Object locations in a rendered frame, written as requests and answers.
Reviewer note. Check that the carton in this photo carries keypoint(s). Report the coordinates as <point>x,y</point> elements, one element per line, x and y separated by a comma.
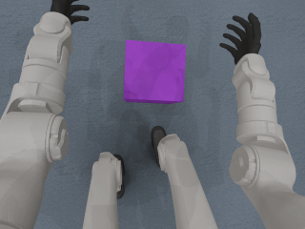
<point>154,72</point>

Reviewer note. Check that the left robot forearm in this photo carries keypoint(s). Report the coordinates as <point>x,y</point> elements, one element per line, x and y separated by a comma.
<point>45,68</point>

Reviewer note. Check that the right robot forearm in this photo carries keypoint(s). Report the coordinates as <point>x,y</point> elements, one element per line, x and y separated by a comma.
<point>256,107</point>

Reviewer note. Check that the right robot hand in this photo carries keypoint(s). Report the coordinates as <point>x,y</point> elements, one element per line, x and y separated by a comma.
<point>250,38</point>

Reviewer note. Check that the robot right thigh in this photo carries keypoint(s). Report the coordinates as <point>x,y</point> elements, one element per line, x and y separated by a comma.
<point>191,208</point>

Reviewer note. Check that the right robot upper arm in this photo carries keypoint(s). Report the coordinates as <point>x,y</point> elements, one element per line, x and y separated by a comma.
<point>267,177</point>

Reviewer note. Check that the left robot hand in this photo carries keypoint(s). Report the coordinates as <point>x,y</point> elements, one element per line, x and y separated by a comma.
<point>66,8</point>

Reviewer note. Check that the right robot shin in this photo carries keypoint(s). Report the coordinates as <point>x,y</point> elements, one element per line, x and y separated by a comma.
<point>171,137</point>

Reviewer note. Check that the left robot upper arm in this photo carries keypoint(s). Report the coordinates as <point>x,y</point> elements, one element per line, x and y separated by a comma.
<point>29,144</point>

